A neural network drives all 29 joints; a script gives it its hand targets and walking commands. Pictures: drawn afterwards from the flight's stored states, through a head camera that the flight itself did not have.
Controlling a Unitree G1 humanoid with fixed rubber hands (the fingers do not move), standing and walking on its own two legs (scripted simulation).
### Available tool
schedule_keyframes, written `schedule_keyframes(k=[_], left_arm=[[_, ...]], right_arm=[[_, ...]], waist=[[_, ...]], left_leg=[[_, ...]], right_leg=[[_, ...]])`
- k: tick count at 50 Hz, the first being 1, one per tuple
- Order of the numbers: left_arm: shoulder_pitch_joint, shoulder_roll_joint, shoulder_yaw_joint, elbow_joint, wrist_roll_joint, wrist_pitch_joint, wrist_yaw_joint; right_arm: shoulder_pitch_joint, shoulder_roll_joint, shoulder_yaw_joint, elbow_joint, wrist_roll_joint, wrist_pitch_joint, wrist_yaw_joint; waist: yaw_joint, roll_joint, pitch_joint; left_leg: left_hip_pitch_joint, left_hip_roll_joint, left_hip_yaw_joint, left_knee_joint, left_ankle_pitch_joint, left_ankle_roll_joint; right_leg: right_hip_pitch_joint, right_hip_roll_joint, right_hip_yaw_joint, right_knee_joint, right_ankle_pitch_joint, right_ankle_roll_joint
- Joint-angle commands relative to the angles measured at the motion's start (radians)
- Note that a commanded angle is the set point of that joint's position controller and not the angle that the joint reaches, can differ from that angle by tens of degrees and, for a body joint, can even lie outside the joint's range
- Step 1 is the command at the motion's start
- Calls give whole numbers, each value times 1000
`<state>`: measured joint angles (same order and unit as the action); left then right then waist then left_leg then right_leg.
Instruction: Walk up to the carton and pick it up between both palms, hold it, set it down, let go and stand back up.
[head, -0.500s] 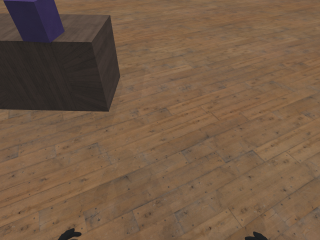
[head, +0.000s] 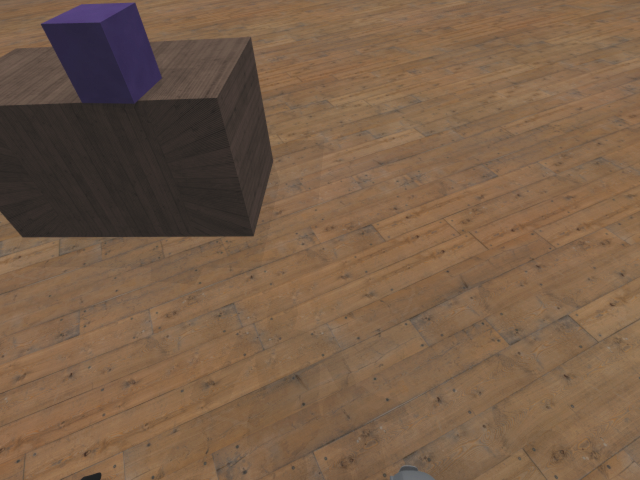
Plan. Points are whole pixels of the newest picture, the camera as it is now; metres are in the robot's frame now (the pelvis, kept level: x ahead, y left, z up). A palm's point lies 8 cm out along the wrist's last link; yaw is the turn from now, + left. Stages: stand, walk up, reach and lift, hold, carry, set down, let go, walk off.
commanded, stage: walk up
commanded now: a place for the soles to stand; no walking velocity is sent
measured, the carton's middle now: (108, 53) +1.38 +0.79 +0.04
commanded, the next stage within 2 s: none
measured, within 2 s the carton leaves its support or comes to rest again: neither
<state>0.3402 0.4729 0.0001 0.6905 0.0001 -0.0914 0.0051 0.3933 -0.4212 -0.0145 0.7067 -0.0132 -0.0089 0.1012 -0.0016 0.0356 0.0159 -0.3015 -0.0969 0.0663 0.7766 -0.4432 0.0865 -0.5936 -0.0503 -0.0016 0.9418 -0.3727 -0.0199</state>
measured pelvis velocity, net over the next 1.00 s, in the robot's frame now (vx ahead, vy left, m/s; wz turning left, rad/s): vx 0.27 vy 0.13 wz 0.10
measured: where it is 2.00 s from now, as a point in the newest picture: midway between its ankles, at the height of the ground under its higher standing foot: (264, 391)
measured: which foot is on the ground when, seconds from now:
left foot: down 0.00-0.08, up 0.10-0.42, down 0.44-0.72, up 0.74-1.00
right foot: up 0.00-0.04, down 0.06-0.44, up 0.46-0.70, down 0.72-1.00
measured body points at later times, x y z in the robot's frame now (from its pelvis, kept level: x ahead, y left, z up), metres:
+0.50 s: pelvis +0.13 +0.07 -0.01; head +0.11 +0.05 +0.43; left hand +0.19 +0.40 -0.09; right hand +0.24 -0.23 -0.12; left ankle +0.19 +0.20 -0.70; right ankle +0.14 -0.09 -0.67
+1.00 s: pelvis +0.27 +0.13 -0.02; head +0.26 +0.11 +0.43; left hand +0.28 +0.47 -0.09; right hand +0.42 -0.16 -0.12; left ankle +0.33 +0.27 -0.69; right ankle +0.28 -0.03 -0.70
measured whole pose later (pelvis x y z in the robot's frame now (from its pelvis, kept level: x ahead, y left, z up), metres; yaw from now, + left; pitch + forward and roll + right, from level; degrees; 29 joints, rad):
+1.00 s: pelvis +0.27 +0.13 -0.02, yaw +6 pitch -3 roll -3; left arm 0.49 0.46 0.00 0.72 0.00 -0.14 0.01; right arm 0.25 -0.44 -0.01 0.71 -0.01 0.02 0.10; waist -0.01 0.12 0.02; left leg -0.56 0.10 -0.02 1.06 -0.46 0.03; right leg -0.34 -0.09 -0.11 0.91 -0.51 -0.02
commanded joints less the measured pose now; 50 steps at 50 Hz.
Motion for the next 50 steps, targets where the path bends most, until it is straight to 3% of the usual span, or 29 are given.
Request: schedule_keyframes(k=[1,2,3,4,5,6,8,10,17,19,20,21,22,23,24,25,26,29,32,34,35,36,37,38,39,41,45,48,50], left_arm=[[-25,220,107,13,-1,-56,18],[27,221,113,26,-2,-63,22],[136,237,126,58,3,-68,31],[244,311,153,79,16,-73,44],[267,396,176,68,4,-68,47],[201,386,175,42,1,-64,46],[115,338,163,20,6,-62,55],[89,314,152,14,6,-66,57],[46,408,174,-4,15,-73,45],[-9,419,175,-11,18,-69,42],[-53,410,171,-16,18,-66,40],[-90,372,157,-18,21,-60,39],[-86,296,128,-13,33,-49,41],[-68,170,89,-28,11,-38,40],[-110,194,82,-48,-1,-32,46],[-84,244,91,-17,-4,-28,41],[-30,264,94,25,-5,-33,34],[28,273,111,74,7,-47,26],[-9,255,114,61,7,-57,23],[56,245,119,83,6,-66,25],[137,246,128,111,8,-72,29],[270,275,147,144,17,-78,39],[384,396,185,159,29,-81,54],[298,423,187,117,11,-77,56],[221,419,186,78,8,-75,59],[129,375,168,68,6,-74,67],[126,376,161,35,5,-80,57],[114,413,169,25,8,-75,56],[50,416,165,19,7,-69,55]], right_arm=[[-47,-287,-142,-115,-28,-37,-11],[-85,-274,-136,-128,-27,-35,-10],[-136,-246,-125,-145,-26,-35,-9],[-145,-179,-107,-162,-21,-42,-5],[-85,-183,-105,-153,-22,-42,-12],[-109,-274,-119,-125,-26,-34,-18],[-107,-279,-114,-98,-32,-32,-10],[-74,-267,-121,-80,-36,-23,-4],[-163,-276,-134,-76,-29,-8,25],[-126,-286,-144,-58,-22,-10,27],[-63,-284,-149,-34,-18,-15,26],[42,-285,-157,4,-17,-21,21],[169,-306,-171,58,-20,-26,9],[200,-391,-183,53,-31,-32,-11],[82,-427,-173,-14,-8,-37,-22],[-3,-413,-174,-45,4,-31,-26],[-35,-389,-168,-58,5,-28,-30],[-24,-329,-148,-73,-8,-28,-31],[-12,-346,-152,-79,-18,-25,-27],[-76,-339,-148,-101,-16,-18,-24],[-136,-312,-139,-120,-17,-13,-22],[-174,-254,-123,-132,-24,-8,-21],[-206,-168,-103,-166,-29,-15,-17],[-241,-223,-108,-161,-31,-10,-29],[-262,-284,-115,-144,-33,-14,-29],[-195,-285,-116,-104,-37,-20,-23],[-189,-267,-127,-87,-30,-15,-10],[-256,-276,-133,-97,-21,-17,2],[-222,-289,-143,-72,-14,-23,6]], waist=[[-48,71,62],[-6,45,50],[72,-3,3],[146,-197,-75],[129,-325,-156],[102,-150,-110],[56,-59,-5],[17,-58,33],[8,-150,85],[-28,-163,78],[-72,-143,60],[-136,-75,13],[-188,75,-29],[-203,468,13],[-163,366,107],[-97,190,129],[-65,146,98],[-49,126,32],[-61,131,51],[-11,117,37],[48,77,15],[132,-55,-28],[198,-354,-77],[160,-235,-17],[125,-97,38],[48,-36,78],[32,-120,70],[40,-161,91],[-4,-169,83]], left_leg=[[-13,334,-457,-429,-13,131],[-118,310,-395,-352,17,113],[-271,245,-297,-205,125,64],[-414,112,-181,125,213,-5],[-539,2,-124,376,-70,-67],[-573,49,-196,454,-80,-53],[-582,132,-194,481,1,-67],[-525,182,-194,421,21,-71],[-411,244,-139,207,-15,-70],[-296,246,-107,147,-10,-54],[-164,239,-86,73,38,-40],[39,204,-57,-18,57,-28],[230,132,-64,-70,-42,-26],[244,275,-511,-419,-513,32],[113,388,-881,-659,-643,84],[52,414,-863,-648,-672,108],[66,385,-769,-572,-585,109],[40,356,-593,-440,-363,166],[-27,384,-568,-410,-326,219],[-154,371,-490,-354,-296,197],[-298,326,-387,-260,-287,152],[-497,235,-251,-32,-286,80],[-699,67,-79,387,-143,-26],[-808,91,-167,517,-98,-54],[-794,141,-205,553,-65,-63],[-734,218,-182,511,11,-76],[-564,241,-142,372,0,-81],[-489,254,-136,259,-57,-72],[-362,239,-114,172,-34,-50]], right_leg=[[27,-29,-48,-166,53,-41],[189,-16,-50,-255,102,-55],[455,29,-46,-335,98,-72],[626,-112,245,-494,-148,-111],[696,-375,748,-683,-482,-223],[640,-402,778,-709,-586,-272],[537,-388,609,-687,-454,-277],[432,-345,466,-669,-355,-239],[230,-367,355,-644,-466,-260],[156,-359,304,-606,-445,-243],[80,-334,242,-551,-433,-218],[-30,-271,132,-408,-423,-174],[-165,-175,17,-144,-392,-126],[-381,23,-183,322,-292,-51],[-455,73,-38,426,-196,-40],[-407,14,6,419,-119,-33],[-365,-11,-7,375,-88,-31],[-215,-38,-22,196,-93,-19],[-139,-33,-49,47,-118,-32],[60,-21,-63,-84,-15,-52],[274,5,-73,-181,39,-68],[540,13,-6,-269,-57,-79],[655,-245,495,-559,-536,-142],[607,-415,811,-706,-628,-230],[528,-455,819,-722,-583,-279],[497,-407,598,-638,-385,-280],[382,-366,377,-536,-18,-271],[310,-388,356,-511,-62,-282],[222,-383,313,-455,-105,-260]])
